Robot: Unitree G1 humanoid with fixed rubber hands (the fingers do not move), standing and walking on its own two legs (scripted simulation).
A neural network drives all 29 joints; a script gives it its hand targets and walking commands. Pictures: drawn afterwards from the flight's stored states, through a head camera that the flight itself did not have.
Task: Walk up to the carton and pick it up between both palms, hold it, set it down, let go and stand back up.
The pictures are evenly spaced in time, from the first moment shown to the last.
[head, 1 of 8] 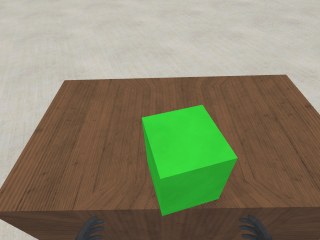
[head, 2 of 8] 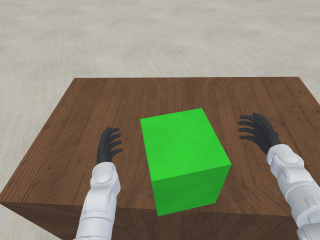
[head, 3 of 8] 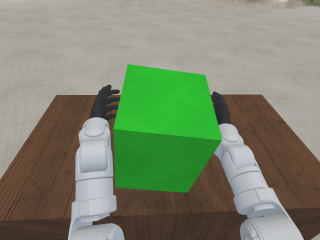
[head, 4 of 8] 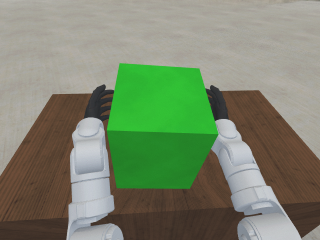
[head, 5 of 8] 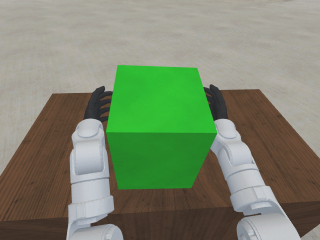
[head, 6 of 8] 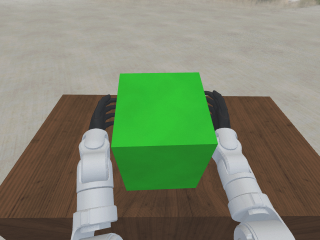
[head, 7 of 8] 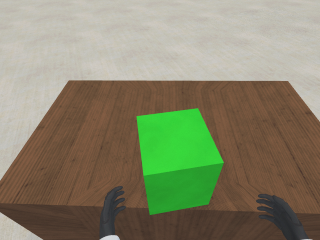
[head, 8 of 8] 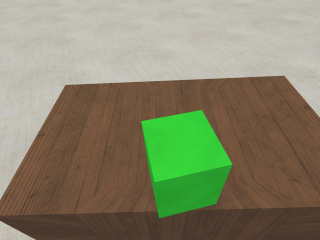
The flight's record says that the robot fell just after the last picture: no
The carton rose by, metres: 0.21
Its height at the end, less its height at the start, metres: +0.00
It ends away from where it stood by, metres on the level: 0.01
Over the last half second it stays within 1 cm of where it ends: yes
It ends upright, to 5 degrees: yes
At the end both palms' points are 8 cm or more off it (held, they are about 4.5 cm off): yes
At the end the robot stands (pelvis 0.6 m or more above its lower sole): yes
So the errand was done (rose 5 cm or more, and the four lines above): yes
